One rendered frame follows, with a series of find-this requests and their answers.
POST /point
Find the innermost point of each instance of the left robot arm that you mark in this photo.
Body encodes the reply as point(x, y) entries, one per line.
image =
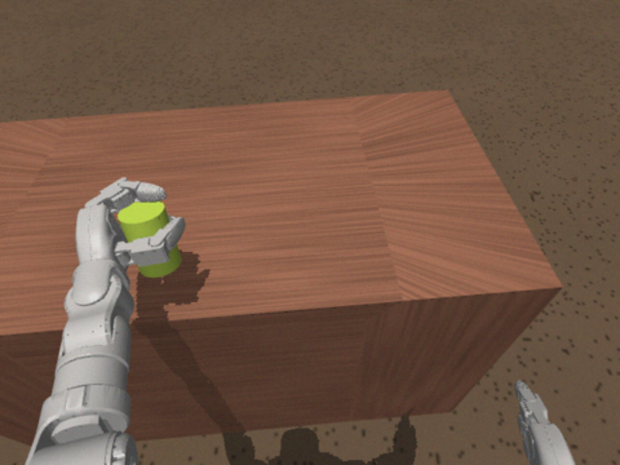
point(84, 420)

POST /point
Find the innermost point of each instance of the left robot hand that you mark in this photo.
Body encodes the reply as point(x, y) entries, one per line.
point(99, 236)

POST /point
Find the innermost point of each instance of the can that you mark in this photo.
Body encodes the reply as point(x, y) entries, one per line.
point(144, 219)

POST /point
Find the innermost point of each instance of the right robot hand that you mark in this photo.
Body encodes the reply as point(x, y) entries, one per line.
point(543, 442)

